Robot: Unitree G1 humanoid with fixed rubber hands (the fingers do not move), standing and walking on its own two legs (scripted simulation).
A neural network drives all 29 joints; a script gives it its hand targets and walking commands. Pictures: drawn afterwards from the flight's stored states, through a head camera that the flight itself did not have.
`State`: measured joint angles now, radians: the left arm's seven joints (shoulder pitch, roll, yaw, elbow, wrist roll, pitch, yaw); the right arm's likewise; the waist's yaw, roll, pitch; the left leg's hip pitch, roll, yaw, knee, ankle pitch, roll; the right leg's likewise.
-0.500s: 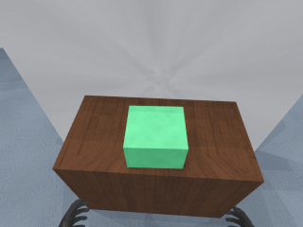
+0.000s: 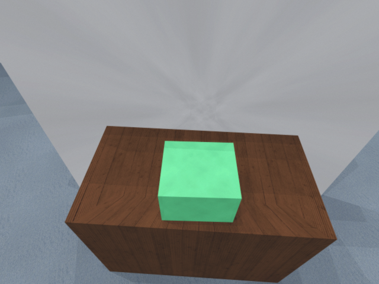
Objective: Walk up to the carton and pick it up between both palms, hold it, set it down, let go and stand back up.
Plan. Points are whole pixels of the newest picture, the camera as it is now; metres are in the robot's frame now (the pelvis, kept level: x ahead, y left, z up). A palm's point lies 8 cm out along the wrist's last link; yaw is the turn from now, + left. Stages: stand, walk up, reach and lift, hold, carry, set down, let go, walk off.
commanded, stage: stand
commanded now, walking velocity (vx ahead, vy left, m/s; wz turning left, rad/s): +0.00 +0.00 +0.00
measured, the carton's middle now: (198, 180) +0.44 -0.02 -0.13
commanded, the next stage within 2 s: none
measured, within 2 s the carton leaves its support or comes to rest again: neither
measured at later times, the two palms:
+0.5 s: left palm out of the picture -0.01 +0.24 -0.15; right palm out of the picture -0.02 -0.22 -0.14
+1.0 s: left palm out of the picture -0.05 +0.23 -0.15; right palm out of the picture -0.05 -0.19 -0.15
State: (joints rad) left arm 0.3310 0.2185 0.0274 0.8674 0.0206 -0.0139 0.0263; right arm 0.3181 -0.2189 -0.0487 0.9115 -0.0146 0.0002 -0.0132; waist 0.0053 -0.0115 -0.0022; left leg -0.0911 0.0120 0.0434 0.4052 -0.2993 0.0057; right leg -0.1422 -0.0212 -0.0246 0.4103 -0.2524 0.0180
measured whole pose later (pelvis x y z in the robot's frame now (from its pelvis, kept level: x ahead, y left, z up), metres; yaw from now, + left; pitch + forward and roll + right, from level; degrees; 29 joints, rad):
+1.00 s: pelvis -0.01 +0.02 +0.00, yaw +1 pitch -3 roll +0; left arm 0.33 0.13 -0.01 1.16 0.01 0.01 0.05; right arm 0.37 -0.13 0.02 1.14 -0.01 0.00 -0.04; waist 0.00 -0.01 0.05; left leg -0.05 -0.03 0.04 0.39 -0.28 0.04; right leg -0.11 -0.06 -0.02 0.42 -0.25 0.05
